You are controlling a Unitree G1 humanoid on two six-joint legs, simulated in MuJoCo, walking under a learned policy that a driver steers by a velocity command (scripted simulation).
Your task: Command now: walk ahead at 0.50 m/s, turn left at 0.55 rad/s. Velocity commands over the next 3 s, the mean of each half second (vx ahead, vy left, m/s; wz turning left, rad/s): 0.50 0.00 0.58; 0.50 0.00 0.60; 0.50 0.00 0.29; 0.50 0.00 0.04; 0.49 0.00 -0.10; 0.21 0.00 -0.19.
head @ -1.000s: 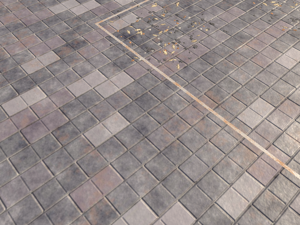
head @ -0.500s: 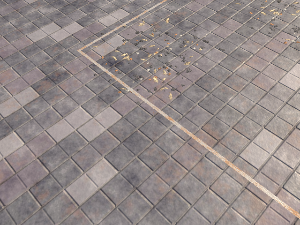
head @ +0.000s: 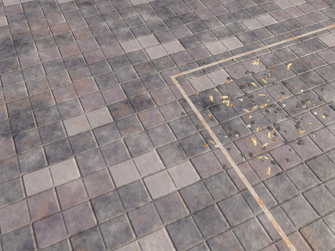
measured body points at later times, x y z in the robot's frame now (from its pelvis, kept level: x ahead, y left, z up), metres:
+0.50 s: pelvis +0.30 -0.01 +0.01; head +0.33 +0.01 +0.46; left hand +0.45 +0.29 -0.07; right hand +0.41 -0.28 -0.11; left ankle +0.12 +0.07 -0.70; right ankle +0.44 -0.08 -0.72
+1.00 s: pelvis +0.53 +0.12 +0.00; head +0.56 +0.15 +0.45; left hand +0.37 +0.38 -0.12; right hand +0.86 +0.06 -0.06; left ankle +0.58 +0.27 -0.72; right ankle +0.45 -0.09 -0.70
